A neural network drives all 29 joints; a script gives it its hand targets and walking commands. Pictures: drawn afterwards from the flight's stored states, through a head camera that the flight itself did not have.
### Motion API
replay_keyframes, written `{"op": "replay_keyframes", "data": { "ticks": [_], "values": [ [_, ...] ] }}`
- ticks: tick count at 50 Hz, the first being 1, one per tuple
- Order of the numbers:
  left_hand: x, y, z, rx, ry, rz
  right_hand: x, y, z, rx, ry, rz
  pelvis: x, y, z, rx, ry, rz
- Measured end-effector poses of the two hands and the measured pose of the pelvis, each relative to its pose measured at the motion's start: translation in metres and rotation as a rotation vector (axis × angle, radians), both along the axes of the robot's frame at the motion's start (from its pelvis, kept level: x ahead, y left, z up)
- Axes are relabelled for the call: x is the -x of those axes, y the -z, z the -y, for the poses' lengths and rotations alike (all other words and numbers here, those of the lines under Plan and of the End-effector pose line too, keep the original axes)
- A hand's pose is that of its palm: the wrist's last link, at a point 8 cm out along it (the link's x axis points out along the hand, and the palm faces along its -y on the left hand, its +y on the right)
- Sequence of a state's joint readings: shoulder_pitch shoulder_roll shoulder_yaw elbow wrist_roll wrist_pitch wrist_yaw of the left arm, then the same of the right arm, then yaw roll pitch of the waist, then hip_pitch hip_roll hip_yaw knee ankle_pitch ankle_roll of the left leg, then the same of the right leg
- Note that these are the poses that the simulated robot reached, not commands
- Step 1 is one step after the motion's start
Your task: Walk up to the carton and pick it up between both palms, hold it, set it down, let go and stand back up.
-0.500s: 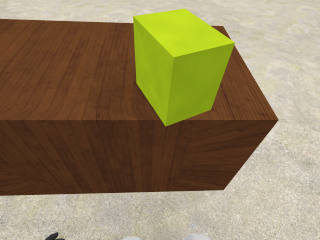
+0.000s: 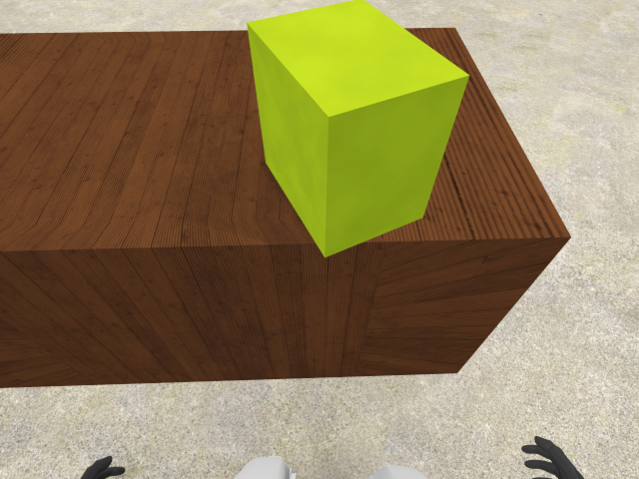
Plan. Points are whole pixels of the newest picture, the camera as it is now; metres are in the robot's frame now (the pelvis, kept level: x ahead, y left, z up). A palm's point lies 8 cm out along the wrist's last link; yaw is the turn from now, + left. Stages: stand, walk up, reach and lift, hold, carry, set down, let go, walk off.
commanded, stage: walk up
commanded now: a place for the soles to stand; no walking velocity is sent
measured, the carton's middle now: (343, 129) +0.60 -0.03 +0.08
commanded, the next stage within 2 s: none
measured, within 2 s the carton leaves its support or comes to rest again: neither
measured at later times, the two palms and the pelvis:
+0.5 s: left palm out of the picture +0.08 +0.32 -0.10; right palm out of the picture +0.09 -0.28 -0.09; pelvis -0.01 +0.02 +0.00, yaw +1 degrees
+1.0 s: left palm out of the picture +0.08 +0.32 -0.10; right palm out of the picture +0.10 -0.28 -0.09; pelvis +0.00 +0.01 +0.00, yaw +1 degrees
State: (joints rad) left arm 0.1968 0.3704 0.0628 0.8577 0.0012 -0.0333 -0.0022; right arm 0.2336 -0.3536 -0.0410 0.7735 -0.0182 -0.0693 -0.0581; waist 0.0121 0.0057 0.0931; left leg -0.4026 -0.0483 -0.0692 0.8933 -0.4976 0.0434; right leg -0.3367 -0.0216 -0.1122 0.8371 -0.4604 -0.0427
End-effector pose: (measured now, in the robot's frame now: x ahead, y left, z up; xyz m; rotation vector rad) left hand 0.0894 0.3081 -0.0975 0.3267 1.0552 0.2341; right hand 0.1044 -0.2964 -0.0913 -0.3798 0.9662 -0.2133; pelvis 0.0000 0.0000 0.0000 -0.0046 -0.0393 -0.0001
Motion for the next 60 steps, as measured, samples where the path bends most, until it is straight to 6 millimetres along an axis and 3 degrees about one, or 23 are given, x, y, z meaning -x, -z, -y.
{"op": "replay_keyframes", "data": {
  "ticks": [6, 16, 26, 60],
  "values": [
    [-0.002, 0.002, -0.009, 0.012, -0.008, 0.021, -0.002, -0.006, -0.01, 0.014, -0.013, 0.033, 0.001, 0.001, -0.01, 0.007, -0.005, 0.025],
    [0.013, 0.001, -0.004, 0.009, -0.012, -0.01, 0.011, 0.0, -0.003, 0.001, -0.004, -0.011, 0.01, 0.0, -0.003, -0.004, -0.006, 0.016],
    [0.01, 0.005, -0.017, 0.028, -0.014, -0.001, 0.012, -0.005, -0.018, 0.005, -0.017, -0.004, 0.007, 0.0, -0.018, 0.012, -0.01, 0.012],
    [0.009, 0.005, -0.014, 0.028, -0.016, -0.01, 0.005, -0.005, -0.017, -0.001, -0.03, 0.008, 0.005, 0.0, -0.015, 0.005, -0.013, 0.007]
  ]
}}
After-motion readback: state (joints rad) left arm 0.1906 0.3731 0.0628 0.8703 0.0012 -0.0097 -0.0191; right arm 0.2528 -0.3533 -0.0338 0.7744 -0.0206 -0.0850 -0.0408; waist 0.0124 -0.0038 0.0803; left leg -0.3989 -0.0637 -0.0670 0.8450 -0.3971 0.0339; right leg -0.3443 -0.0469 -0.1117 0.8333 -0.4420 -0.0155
